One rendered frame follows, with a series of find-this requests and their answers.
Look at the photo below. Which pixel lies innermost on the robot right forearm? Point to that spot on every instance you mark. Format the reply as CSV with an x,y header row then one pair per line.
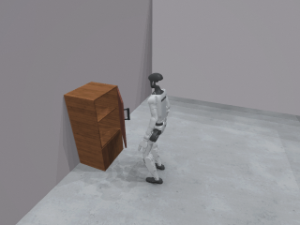
x,y
167,111

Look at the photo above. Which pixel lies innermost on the cupboard door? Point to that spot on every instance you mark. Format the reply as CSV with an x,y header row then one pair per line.
x,y
122,117

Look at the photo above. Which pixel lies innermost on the handle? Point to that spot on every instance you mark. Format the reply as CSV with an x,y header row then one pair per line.
x,y
128,114

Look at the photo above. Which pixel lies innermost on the robot foot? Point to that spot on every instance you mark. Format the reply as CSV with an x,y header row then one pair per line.
x,y
161,167
153,181

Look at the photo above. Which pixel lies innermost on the robot right foot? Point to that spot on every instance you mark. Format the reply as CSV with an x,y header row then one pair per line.
x,y
161,167

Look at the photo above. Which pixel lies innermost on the robot right upper arm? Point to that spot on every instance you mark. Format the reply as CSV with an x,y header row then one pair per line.
x,y
167,100

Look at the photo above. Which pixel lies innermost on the robot left hand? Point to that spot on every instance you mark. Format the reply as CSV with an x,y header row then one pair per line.
x,y
143,144

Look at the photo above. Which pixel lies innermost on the robot left foot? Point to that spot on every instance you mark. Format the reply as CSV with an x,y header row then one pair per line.
x,y
153,181

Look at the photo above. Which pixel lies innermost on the robot left upper arm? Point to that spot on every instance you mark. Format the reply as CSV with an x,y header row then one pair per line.
x,y
152,102

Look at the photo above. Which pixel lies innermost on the robot left forearm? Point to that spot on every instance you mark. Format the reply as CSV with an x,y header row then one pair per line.
x,y
149,131

